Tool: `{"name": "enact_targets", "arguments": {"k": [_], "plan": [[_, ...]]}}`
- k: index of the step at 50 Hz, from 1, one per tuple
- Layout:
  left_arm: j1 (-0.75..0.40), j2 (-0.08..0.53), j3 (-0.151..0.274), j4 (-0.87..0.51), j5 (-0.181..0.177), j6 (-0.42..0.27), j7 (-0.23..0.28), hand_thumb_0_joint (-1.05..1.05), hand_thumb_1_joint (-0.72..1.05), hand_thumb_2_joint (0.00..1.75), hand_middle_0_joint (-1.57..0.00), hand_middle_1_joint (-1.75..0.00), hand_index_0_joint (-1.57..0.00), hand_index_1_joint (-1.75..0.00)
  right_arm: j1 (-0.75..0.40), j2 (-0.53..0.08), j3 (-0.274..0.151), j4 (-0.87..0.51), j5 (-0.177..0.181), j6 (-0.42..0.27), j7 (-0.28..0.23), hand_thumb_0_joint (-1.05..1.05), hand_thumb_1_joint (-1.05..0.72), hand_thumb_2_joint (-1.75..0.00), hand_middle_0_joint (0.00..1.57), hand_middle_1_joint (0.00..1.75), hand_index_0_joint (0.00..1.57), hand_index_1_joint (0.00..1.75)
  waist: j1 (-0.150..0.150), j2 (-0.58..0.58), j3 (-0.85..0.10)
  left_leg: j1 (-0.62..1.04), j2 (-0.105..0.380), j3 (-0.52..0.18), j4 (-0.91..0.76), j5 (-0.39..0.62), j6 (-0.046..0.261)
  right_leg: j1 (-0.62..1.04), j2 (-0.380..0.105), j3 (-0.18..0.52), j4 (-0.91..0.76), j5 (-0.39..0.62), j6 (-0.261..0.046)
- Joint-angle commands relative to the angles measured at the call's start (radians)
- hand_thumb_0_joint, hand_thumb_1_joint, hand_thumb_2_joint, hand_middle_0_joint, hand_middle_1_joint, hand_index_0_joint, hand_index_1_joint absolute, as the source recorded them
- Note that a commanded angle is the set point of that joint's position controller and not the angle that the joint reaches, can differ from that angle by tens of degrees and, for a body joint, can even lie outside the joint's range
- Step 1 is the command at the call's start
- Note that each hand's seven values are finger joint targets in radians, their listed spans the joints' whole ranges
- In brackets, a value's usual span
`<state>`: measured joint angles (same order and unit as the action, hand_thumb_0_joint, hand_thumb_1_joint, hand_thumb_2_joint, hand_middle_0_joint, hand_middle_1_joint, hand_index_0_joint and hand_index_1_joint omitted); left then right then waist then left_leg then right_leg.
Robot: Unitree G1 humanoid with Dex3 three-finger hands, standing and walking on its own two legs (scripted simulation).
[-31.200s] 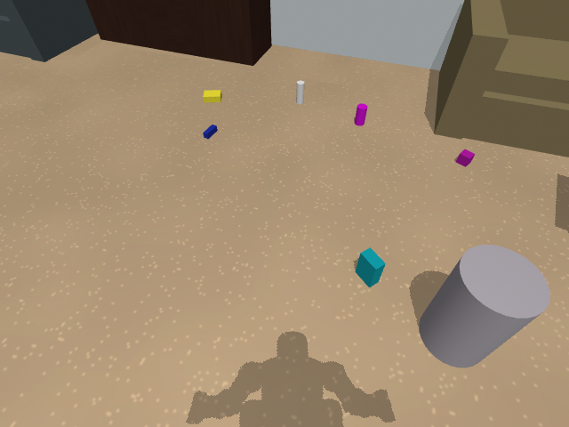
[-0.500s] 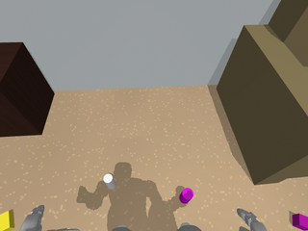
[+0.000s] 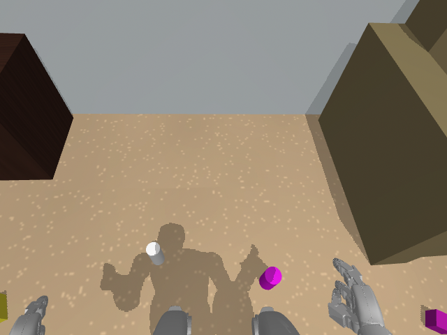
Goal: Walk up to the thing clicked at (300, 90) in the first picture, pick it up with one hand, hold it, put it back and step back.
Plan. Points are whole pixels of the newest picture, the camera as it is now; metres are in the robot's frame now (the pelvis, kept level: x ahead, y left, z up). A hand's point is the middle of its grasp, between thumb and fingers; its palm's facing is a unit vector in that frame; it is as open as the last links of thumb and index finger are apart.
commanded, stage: go down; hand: left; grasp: from the side
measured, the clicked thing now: (155, 254) +0.43 +0.23 -0.62
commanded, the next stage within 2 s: none
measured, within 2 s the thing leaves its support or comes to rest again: neither
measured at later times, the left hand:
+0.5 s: hand (56, 319) +0.18 +0.33 -0.18, palm faces +0.24 -0.93 -0.27, open 17.5 cm
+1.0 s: hand (57, 276) +0.28 +0.39 -0.24, palm faces +0.29 -0.94 -0.17, open 17.2 cm
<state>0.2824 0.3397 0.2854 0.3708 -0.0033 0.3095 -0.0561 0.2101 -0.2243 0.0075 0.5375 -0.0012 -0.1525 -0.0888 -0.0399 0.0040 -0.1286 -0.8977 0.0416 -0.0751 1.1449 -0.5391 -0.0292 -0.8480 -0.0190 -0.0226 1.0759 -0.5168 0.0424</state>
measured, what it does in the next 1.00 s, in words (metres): lowers itself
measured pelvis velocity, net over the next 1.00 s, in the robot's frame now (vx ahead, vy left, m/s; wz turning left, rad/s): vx -0.07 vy -0.01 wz -0.05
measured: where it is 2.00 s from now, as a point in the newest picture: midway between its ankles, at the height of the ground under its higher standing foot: outside the picture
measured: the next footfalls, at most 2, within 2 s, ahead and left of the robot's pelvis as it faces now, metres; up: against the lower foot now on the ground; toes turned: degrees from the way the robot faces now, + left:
none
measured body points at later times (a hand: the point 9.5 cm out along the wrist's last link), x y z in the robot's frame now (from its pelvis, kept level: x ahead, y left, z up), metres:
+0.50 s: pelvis -0.04 -0.01 -0.09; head +0.09 +0.03 +0.34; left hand +0.17 +0.38 -0.16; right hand +0.15 -0.27 -0.16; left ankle +0.01 +0.13 -0.66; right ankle +0.00 -0.15 -0.66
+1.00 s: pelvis -0.07 -0.01 -0.22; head +0.13 +0.03 +0.18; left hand +0.26 +0.44 -0.23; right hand +0.08 -0.28 -0.33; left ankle +0.01 +0.13 -0.66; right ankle +0.00 -0.15 -0.66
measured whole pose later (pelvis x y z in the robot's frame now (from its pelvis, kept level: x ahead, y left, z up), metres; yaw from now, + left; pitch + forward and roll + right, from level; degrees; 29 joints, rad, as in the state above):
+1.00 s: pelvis -0.07 -0.01 -0.22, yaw -3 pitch +33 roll -5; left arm -0.38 0.72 0.78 0.96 -0.16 -0.34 -0.51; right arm 0.11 -0.32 0.05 0.67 -0.04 -0.17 -0.04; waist -0.04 -0.03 -0.14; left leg -1.86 0.01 -0.14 1.97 -0.68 -0.06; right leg -1.82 0.00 -0.02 1.91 -0.67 0.04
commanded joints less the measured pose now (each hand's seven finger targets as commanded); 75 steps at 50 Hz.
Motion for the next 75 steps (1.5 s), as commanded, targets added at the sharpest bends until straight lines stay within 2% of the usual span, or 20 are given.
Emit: {"name": "enact_targets", "arguments": {"k": [1, 5, 12, 13, 15, 18, 23, 27, 32, 34, 37, 40, 46, 49, 51, 54, 57, 61, 69, 75], "plan": [[0.052, 0.194, 0.093, -0.151, -0.010, -0.047, -0.003, 0.00, -0.61, 0.00, -0.10, -0.01, -0.09, -0.02, 0.018, -0.158, -0.076, -0.128, 0.003, -0.048, -0.016, 0.00, -0.91, -0.90, 0.20, 0.30, 0.20, 0.30, 0.016, 0.114, -0.235, 0.168, -0.008, 0.038, -0.141, 0.422, 0.019, 0.087, 0.031, -0.038, -0.061, 0.309, -0.058], [0.069, 0.211, 0.119, -0.156, -0.019, -0.077, -0.019, 0.00, -0.58, 0.00, -0.09, 0.00, -0.09, 0.00, 0.024, -0.157, -0.080, -0.133, 0.001, -0.057, -0.010, 0.00, -0.93, -0.90, 0.20, 0.30, 0.20, 0.30, 0.019, 0.111, -0.264, 0.136, -0.015, 0.042, -0.099, 0.429, 0.023, 0.069, 0.026, -0.032, -0.033, 0.335, -0.057], [0.073, 0.214, 0.158, -0.141, -0.047, -0.155, -0.053, 0.00, -0.55, 0.00, -0.08, 0.00, -0.08, 0.00, -0.006, -0.159, -0.082, -0.151, 0.001, -0.069, 0.006, 0.00, -0.94, -0.91, 0.20, 0.30, 0.20, 0.30, 0.028, 0.076, -0.255, 0.029, -0.023, 0.044, -0.055, 0.272, 0.031, -0.011, 0.026, -0.026, 0.003, 0.211, -0.058], [0.069, 0.250, 0.193, -0.125, -0.049, -0.167, -0.056, 0.00, -0.55, 0.00, -0.09, 0.00, -0.08, 0.00, -0.005, -0.164, -0.083, -0.146, -0.002, -0.071, 0.006, 0.00, -0.95, -0.91, 0.20, 0.30, 0.20, 0.30, 0.033, 0.087, -0.246, 0.007, -0.025, 0.045, -0.047, 0.234, 0.033, -0.029, 0.024, -0.024, 0.009, 0.180, -0.057], [-0.048, 0.255, 0.184, -0.100, -0.054, -0.208, -0.068, 0.00, -0.59, 0.00, -0.09, 0.00, -0.09, 0.00, -0.016, -0.170, -0.082, -0.137, -0.001, -0.082, 0.006, 0.00, -0.94, -0.90, 0.20, 0.30, 0.20, 0.30, 0.002, 0.074, -0.216, -0.046, -0.022, 0.047, -0.015, 0.160, 0.038, -0.103, 0.024, -0.018, 0.033, 0.123, -0.055], [-0.212, 0.308, 0.226, -0.031, -0.071, -0.309, -0.097, 0.00, -0.61, 0.00, -0.08, 0.00, -0.08, -0.01, -0.020, -0.181, -0.080, -0.111, -0.002, -0.101, 0.005, 0.00, -0.95, -0.91, 0.20, 0.30, 0.20, 0.30, -0.016, 0.055, -0.206, -0.165, -0.025, 0.049, 0.070, 0.052, 0.047, -0.221, 0.016, -0.002, 0.102, 0.029, -0.054], [-0.373, 0.422, 0.298, 0.083, -0.115, -0.497, -0.194, 0.00, -0.61, 0.02, -0.08, -0.08, -0.08, -0.07, -0.020, -0.213, -0.080, -0.073, -0.006, -0.124, 0.007, 0.00, -0.92, -0.90, 0.20, 0.30, 0.20, 0.30, 0.006, 0.084, -0.328, -0.292, -0.025, 0.036, 0.199, -0.033, 0.046, -0.356, 0.008, 0.038, 0.232, -0.068, -0.054], [-0.426, 0.497, 0.356, 0.187, -0.126, -0.562, -0.262, 0.00, -0.59, 0.06, -0.06, -0.10, -0.07, -0.10, -0.009, -0.254, -0.079, -0.050, -0.009, -0.108, 0.010, 0.00, -0.89, -0.90, 0.20, 0.30, 0.20, 0.30, 0.041, 0.160, -0.423, -0.293, -0.017, 0.003, 0.243, -0.006, 0.028, -0.471, 0.014, 0.012, 0.352, -0.037, -0.063], [-0.444, 0.570, 0.462, 0.276, -0.149, -0.589, -0.299, 0.00, -0.53, 0.07, -0.05, -0.08, -0.05, -0.08, -0.010, -0.276, -0.071, -0.039, -0.009, -0.084, 0.018, 0.00, -0.89, -0.90, 0.20, 0.30, 0.20, 0.30, 0.089, 0.170, -0.567, -0.289, -0.022, 0.007, 0.318, 0.132, 0.028, -0.494, 0.025, -0.019, 0.442, 0.060, -0.073], [-0.455, 0.572, 0.471, 0.292, -0.165, -0.595, -0.327, 0.00, -0.52, 0.07, -0.05, -0.07, -0.04, -0.07, 0.005, -0.282, -0.068, -0.011, -0.009, -0.074, 0.022, 0.00, -0.89, -0.90, 0.20, 0.30, 0.20, 0.30, 0.085, 0.170, -0.601, -0.304, -0.028, 0.013, 0.372, 0.232, 0.031, -0.513, 0.026, -0.027, 0.483, 0.123, -0.077], [-0.537, 0.659, 0.534, 0.273, -0.176, -0.621, -0.354, 0.00, -0.52, 0.07, -0.05, -0.07, -0.04, -0.07, -0.007, -0.286, -0.066, -0.003, -0.012, -0.063, 0.023, 0.00, -0.90, -0.90, 0.20, 0.30, 0.20, 0.30, 0.087, 0.144, -0.639, -0.350, -0.026, 0.017, 0.444, 0.303, 0.041, -0.524, 0.029, -0.028, 0.527, 0.178, -0.074], [-0.631, 0.636, 0.524, 0.328, -0.183, -0.655, -0.385, 0.00, -0.49, 0.09, -0.04, -0.08, -0.04, -0.08, 0.006, -0.283, -0.062, 0.035, -0.017, -0.058, 0.027, 0.00, -0.90, -0.90, 0.20, 0.30, 0.20, 0.30, 0.044, 0.123, -0.580, -0.428, -0.022, 0.007, 0.482, 0.218, 0.044, -0.601, 0.031, -0.033, 0.563, 0.112, -0.073], [-0.796, 0.726, 0.548, 0.411, -0.186, -0.717, -0.449, 0.00, -0.43, 0.06, -0.03, -0.07, -0.04, -0.06, 0.010, -0.303, -0.047, 0.061, -0.027, -0.050, 0.027, 0.00, -0.89, -0.90, 0.20, 0.30, 0.20, 0.30, 0.020, 0.133, -0.540, -0.548, -0.019, 0.014, 0.545, 0.033, 0.045, -0.696, 0.033, -0.032, 0.616, -0.019, -0.074], [-0.841, 0.772, 0.559, 0.436, -0.182, -0.722, -0.480, 0.00, -0.41, 0.06, -0.03, -0.06, -0.03, -0.06, 0.027, -0.317, -0.040, 0.073, -0.033, -0.044, 0.030, 0.00, -0.89, -0.90, 0.20, 0.30, 0.20, 0.30, 0.023, 0.165, -0.568, -0.543, -0.015, 0.012, 0.566, 0.020, 0.038, -0.728, 0.034, -0.042, 0.652, -0.031, -0.075], [-0.881, 0.854, 0.606, 0.412, -0.178, -0.725, -0.485, 0.00, -0.44, 0.04, -0.04, -0.05, -0.04, -0.04, 0.022, -0.324, -0.033, 0.060, -0.038, -0.041, 0.030, 0.00, -0.89, -0.90, 0.20, 0.30, 0.20, 0.30, 0.042, 0.187, -0.632, -0.557, -0.019, 0.025, 0.596, 0.036, 0.040, -0.702, 0.033, -0.040, 0.671, -0.017, -0.075], [-0.876, 0.852, 0.617, 0.458, -0.178, -0.717, -0.496, 0.00, -0.43, 0.05, -0.03, -0.05, -0.04, -0.04, 0.034, -0.324, -0.022, 0.078, -0.041, -0.033, 0.035, 0.00, -0.90, -0.90, 0.20, 0.30, 0.20, 0.30, 0.043, 0.169, -0.628, -0.596, -0.018, 0.030, 0.627, 0.052, 0.042, -0.708, 0.035, -0.047, 0.705, -0.005, -0.076], [-0.902, 0.930, 0.651, 0.440, -0.168, -0.708, -0.496, 0.00, -0.42, 0.05, -0.03, -0.04, -0.04, -0.04, 0.015, -0.334, -0.015, 0.063, -0.042, -0.024, 0.037, 0.00, -0.90, -0.90, 0.20, 0.30, 0.20, 0.30, 0.062, 0.214, -0.612, -0.628, -0.016, 0.028, 0.630, 0.026, 0.040, -0.740, 0.039, -0.054, 0.739, -0.020, -0.078], [-0.904, 0.908, 0.639, 0.482, -0.168, -0.696, -0.502, 0.00, -0.43, 0.05, -0.03, -0.05, -0.03, -0.05, -0.001, -0.337, -0.011, 0.064, -0.038, -0.020, 0.044, 0.00, -0.90, -0.90, 0.20, 0.30, 0.20, 0.30, 0.047, 0.207, -0.532, -0.696, -0.013, 0.022, 0.645, -0.055, 0.046, -0.803, 0.042, -0.067, 0.765, -0.069, -0.075], [-1.005, 0.943, 0.643, 0.507, -0.178, -0.715, -0.529, 0.00, -0.43, 0.06, -0.03, -0.06, -0.03, -0.05, 0.013, -0.350, -0.004, 0.070, -0.042, -0.027, 0.055, 0.00, -0.89, -0.90, 0.20, 0.30, 0.20, 0.30, -0.002, 0.178, -0.513, -0.777, -0.014, 0.020, 0.722, -0.079, 0.054, -0.855, 0.044, -0.080, 0.816, -0.090, -0.071], [-1.060, 0.999, 0.655, 0.508, -0.164, -0.723, -0.542, 0.00, -0.43, 0.08, -0.03, -0.07, -0.03, -0.06, 0.029, -0.367, 0.000, 0.081, -0.050, -0.024, 0.059, 0.00, -0.89, -0.90, 0.20, 0.30, 0.20, 0.30, 0.008, 0.221, -0.556, -0.761, -0.016, 0.021, 0.752, -0.064, 0.050, -0.883, 0.045, -0.086, 0.864, -0.074, -0.075]]}}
